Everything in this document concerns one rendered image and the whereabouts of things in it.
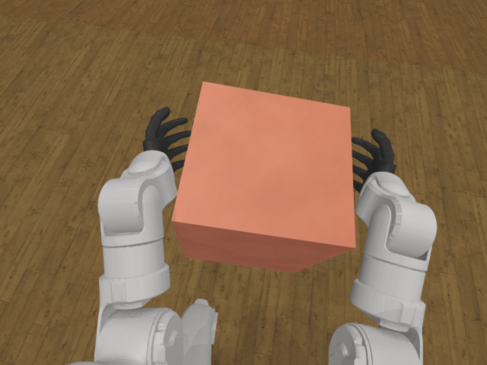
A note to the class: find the left robot shin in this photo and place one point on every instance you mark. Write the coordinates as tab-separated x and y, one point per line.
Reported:
201	301

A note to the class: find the carton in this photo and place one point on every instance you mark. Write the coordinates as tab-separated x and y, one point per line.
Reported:
267	181

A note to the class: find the right robot hand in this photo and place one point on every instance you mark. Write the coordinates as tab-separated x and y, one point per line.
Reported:
383	157

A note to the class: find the robot right forearm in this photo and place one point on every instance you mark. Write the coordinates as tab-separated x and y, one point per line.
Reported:
397	250

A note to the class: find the left robot thigh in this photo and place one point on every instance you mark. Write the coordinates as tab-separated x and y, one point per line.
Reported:
199	324

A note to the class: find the left robot upper arm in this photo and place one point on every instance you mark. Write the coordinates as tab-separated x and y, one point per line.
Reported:
140	336

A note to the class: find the robot left forearm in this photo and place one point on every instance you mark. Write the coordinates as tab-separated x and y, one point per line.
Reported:
131	225

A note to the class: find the left robot hand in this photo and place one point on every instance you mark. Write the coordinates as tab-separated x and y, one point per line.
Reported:
155	140

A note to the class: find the right robot upper arm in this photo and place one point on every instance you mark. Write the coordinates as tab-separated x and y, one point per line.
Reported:
357	344

